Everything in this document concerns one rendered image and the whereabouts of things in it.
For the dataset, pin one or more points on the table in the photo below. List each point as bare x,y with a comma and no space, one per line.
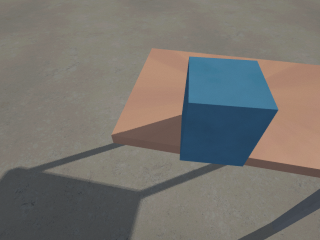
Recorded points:
152,117

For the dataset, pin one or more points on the carton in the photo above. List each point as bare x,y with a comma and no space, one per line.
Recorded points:
227,107

